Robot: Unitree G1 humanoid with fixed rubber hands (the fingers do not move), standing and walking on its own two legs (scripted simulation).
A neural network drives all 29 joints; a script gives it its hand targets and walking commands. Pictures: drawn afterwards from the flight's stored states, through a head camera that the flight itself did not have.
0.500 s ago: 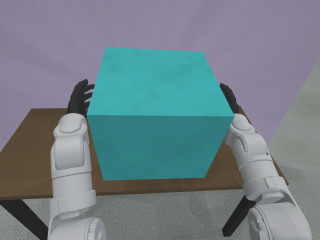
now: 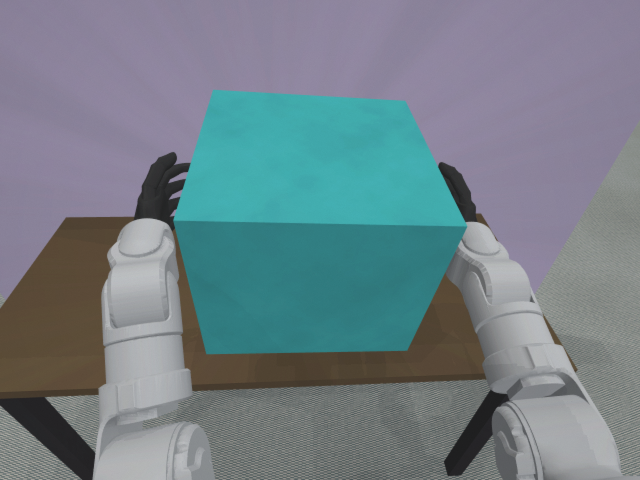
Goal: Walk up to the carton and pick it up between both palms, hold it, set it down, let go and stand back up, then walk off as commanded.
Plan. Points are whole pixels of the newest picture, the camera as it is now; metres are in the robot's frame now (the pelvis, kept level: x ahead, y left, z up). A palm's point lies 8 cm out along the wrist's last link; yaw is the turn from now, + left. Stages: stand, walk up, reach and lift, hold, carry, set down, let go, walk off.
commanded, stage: hold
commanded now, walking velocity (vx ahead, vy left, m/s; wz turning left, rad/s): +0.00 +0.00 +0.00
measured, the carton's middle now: (310, 221) +0.42 +0.00 +0.15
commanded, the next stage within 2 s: none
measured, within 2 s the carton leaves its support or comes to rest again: neither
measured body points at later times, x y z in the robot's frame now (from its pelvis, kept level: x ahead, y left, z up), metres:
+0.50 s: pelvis +0.00 +0.00 +0.00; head -0.04 +0.02 +0.45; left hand +0.38 +0.18 +0.20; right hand +0.38 -0.19 +0.18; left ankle +0.02 +0.13 -0.75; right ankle +0.01 -0.12 -0.75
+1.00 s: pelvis +0.00 +0.00 +0.00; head -0.04 +0.02 +0.45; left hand +0.37 +0.18 +0.20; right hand +0.38 -0.18 +0.18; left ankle +0.02 +0.13 -0.75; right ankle +0.01 -0.12 -0.75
